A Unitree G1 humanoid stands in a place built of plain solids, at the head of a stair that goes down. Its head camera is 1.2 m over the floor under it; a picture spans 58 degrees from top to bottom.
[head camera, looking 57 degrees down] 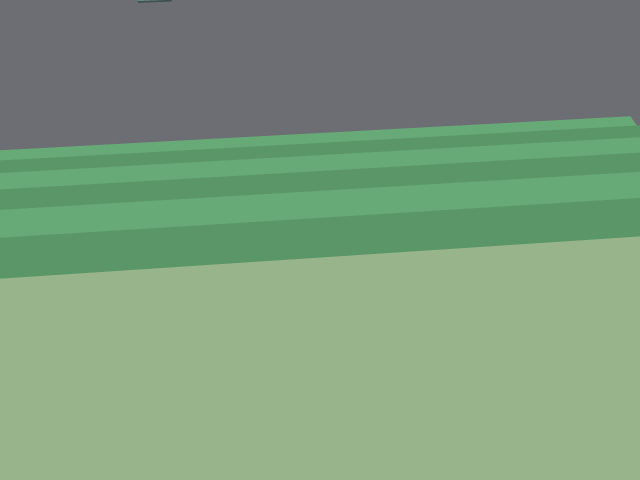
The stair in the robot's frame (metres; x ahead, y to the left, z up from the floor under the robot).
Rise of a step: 0.17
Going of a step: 0.28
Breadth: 4.90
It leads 4 degrees to the left of straight ahead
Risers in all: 7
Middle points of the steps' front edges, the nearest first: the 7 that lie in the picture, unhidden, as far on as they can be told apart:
0.72 -0.04 0.00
1.00 -0.02 -0.17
1.28 0.00 -0.35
1.56 0.02 -0.52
1.83 0.04 -0.69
2.11 0.06 -0.87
2.39 0.08 -1.04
